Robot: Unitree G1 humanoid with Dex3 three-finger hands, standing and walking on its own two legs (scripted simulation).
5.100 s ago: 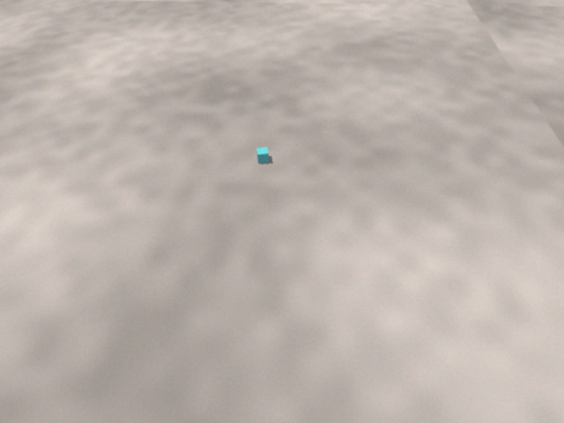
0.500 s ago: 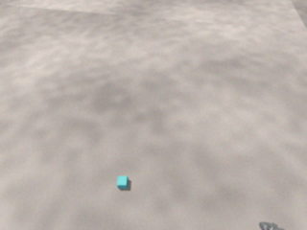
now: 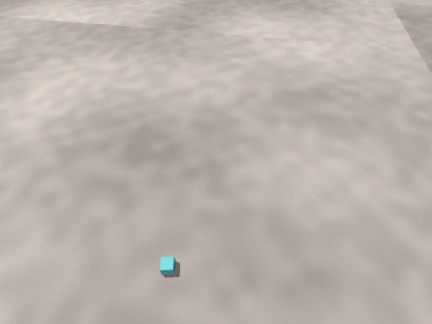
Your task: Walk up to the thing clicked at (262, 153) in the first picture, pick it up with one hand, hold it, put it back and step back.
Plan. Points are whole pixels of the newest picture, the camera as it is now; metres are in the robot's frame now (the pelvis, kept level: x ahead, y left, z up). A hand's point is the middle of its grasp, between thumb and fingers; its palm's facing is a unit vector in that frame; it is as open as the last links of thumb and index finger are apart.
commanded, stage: walk up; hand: left
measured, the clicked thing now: (168, 265) +0.51 +0.27 -0.75
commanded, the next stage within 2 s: stand in 0.28 s
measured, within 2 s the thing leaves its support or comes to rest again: neither
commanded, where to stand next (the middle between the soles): +0.08 +0.01 m, yaw +0 degrees
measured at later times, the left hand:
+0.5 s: hand out of the picture +0.08 +0.25 -0.16, palm faces -0.01 -0.94 -0.33, open 7.4 cm
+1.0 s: hand out of the picture +0.10 +0.25 -0.16, palm faces -0.01 -0.94 -0.34, open 7.4 cm
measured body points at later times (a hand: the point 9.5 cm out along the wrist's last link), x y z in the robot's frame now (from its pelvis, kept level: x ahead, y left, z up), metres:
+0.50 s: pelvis +0.01 +0.00 +0.00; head +0.02 +0.00 +0.45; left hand +0.08 +0.30 -0.13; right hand +0.10 -0.30 -0.13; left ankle +0.03 +0.12 -0.75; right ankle +0.01 -0.14 -0.75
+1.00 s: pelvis +0.02 -0.01 +0.00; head +0.02 -0.01 +0.45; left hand +0.10 +0.29 -0.13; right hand +0.10 -0.31 -0.13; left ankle +0.03 +0.12 -0.75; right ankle +0.01 -0.14 -0.75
